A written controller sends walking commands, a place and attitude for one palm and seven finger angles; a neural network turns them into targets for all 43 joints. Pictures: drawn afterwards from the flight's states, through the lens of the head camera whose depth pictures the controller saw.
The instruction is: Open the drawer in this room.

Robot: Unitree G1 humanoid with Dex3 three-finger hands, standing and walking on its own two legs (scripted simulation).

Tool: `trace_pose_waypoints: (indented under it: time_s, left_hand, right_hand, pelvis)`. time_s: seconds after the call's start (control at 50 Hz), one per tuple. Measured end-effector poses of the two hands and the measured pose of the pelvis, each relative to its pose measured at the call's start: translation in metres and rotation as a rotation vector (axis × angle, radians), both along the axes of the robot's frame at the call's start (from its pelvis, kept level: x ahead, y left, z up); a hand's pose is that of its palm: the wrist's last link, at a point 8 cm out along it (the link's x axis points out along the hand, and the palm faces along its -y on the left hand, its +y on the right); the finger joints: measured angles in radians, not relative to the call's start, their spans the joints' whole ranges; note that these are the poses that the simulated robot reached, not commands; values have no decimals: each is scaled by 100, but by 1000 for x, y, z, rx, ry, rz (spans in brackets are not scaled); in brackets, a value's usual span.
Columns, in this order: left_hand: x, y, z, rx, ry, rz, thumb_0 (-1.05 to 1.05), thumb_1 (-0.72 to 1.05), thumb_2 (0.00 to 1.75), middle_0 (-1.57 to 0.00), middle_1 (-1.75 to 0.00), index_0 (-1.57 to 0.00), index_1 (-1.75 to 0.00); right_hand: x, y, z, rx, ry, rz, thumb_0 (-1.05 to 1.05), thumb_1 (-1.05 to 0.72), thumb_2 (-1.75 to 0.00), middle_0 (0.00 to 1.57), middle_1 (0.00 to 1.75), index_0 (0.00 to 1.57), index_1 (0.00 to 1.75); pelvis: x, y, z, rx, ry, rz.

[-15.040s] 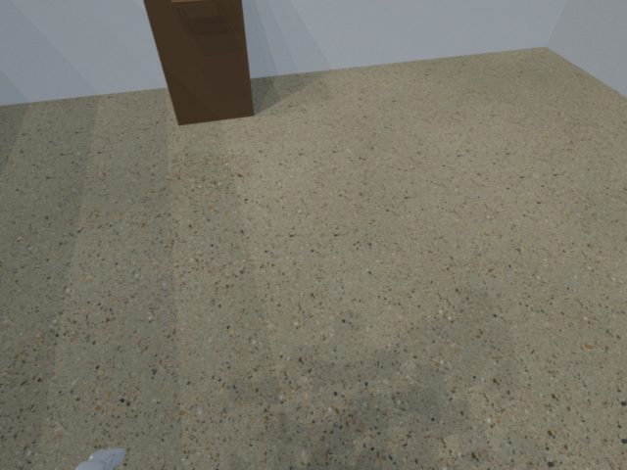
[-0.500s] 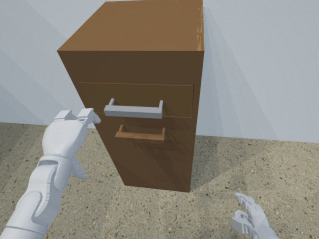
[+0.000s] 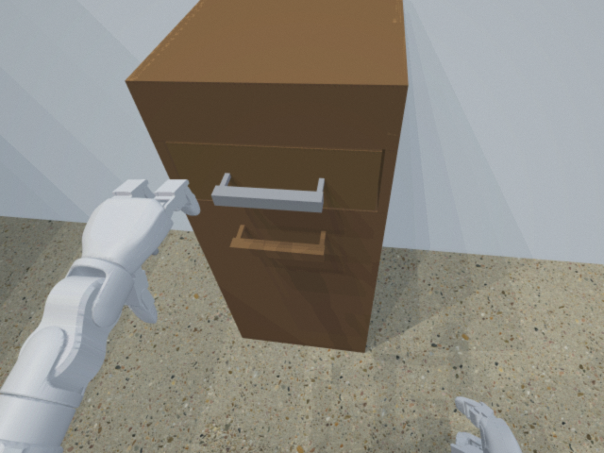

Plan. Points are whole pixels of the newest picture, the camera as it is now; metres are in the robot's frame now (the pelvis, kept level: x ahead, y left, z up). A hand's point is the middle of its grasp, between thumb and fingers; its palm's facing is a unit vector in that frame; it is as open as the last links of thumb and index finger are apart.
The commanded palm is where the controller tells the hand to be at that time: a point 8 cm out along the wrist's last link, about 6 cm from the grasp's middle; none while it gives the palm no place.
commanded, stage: raise the hand with hooked fingers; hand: left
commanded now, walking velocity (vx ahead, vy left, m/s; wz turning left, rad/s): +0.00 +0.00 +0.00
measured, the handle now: (270, 189) +0.54 +0.14 +0.02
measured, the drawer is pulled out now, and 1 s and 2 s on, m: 0.00 0.00 0.00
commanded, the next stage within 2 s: move the hooked fingers above the handle in 0.10 s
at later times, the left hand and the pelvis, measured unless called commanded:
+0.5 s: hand (184, 239) +0.34 +0.20 +0.11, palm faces +0.04 -0.07 -1.00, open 13.9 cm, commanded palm +0.31 +0.22 +0.18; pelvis +0.00 -0.02 +0.00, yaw +0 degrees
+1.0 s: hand (209, 217) +0.39 +0.19 +0.09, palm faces +0.02 -0.07 -1.00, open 13.9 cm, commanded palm +0.37 +0.19 +0.16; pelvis +0.03 -0.03 +0.00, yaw +0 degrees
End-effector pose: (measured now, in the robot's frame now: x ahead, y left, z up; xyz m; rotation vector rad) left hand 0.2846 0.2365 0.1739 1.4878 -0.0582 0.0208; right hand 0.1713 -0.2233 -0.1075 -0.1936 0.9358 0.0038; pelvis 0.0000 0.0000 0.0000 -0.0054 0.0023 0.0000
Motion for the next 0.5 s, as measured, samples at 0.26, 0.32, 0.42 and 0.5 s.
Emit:
trace_pose_waypoints:
  time_s: [0.26,0.32,0.42,0.5]
  left_hand:
    - [-2,-2,5,12,-26,63,0,-49,30,-31,-121,-31,-120]
    - [2,-11,0,10,2,46,0,-49,30,-31,-121,-31,-120]
    - [14,-26,-7,14,16,1,0,-49,30,-32,-121,-32,-120]
    - [27,-29,-7,18,9,6,0,-49,30,-32,-121,-32,-120]
  right_hand:
    - [5,2,0,28,-28,3,1,-91,-89,19,29,20,30]
    - [9,2,2,31,-47,9,1,-91,-89,19,29,20,30]
    - [13,-2,4,24,-58,7,1,-91,-89,20,30,20,30]
    - [10,-11,2,15,-44,-9,1,-91,-89,20,30,20,30]
  pelvis:
    - [-6,-8,0,5,-9,6]
    - [-7,-10,0,6,-10,8]
    - [-5,-16,0,8,-5,8]
    - [-3,-21,0,9,5,6]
